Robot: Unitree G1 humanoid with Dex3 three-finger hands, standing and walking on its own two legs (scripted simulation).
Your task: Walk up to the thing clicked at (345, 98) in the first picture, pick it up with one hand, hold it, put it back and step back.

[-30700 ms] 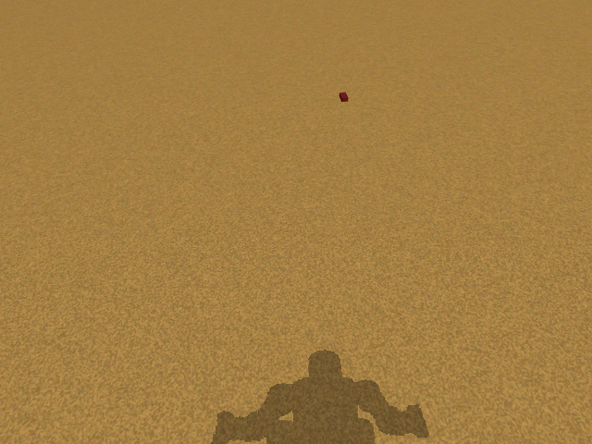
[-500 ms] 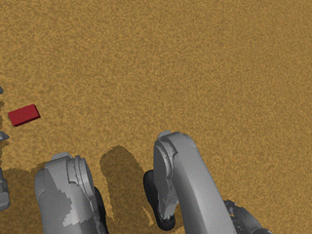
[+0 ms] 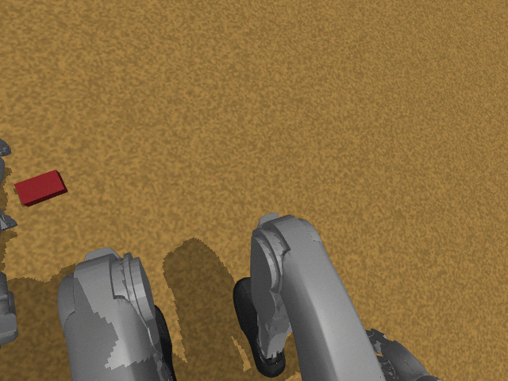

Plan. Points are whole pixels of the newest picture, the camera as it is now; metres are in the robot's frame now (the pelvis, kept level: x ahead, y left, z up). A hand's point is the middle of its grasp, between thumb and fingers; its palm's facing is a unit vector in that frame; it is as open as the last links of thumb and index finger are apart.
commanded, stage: approach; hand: left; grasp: from above
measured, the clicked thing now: (42, 188) +0.46 +0.31 -0.31
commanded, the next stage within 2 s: close in in 1.30 s
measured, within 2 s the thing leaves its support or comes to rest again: neither
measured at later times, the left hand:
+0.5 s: hand (35, 161) +0.48 +0.29 -0.19, palm faces -0.40 -0.17 -0.90, open 12.6 cm
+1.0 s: hand (20, 157) +0.48 +0.30 -0.17, palm faces -0.37 -0.16 -0.92, open 12.7 cm
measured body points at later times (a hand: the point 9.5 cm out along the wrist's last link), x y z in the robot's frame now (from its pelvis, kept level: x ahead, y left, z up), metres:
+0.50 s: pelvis +0.00 +0.00 +0.00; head +0.26 +0.07 +0.36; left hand +0.49 +0.29 -0.14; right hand +0.02 -0.26 -0.09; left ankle +0.08 +0.12 -0.28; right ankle +0.10 -0.10 -0.28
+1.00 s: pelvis +0.00 +0.00 +0.00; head +0.24 +0.10 +0.37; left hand +0.49 +0.30 -0.12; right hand +0.09 -0.27 -0.08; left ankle +0.08 +0.12 -0.28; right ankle +0.10 -0.10 -0.28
